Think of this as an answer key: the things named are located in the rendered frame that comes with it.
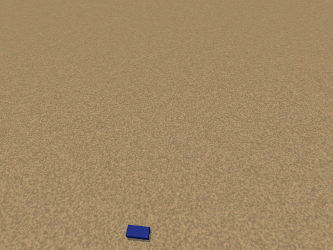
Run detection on small box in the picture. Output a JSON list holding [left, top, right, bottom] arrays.
[[126, 225, 150, 240]]

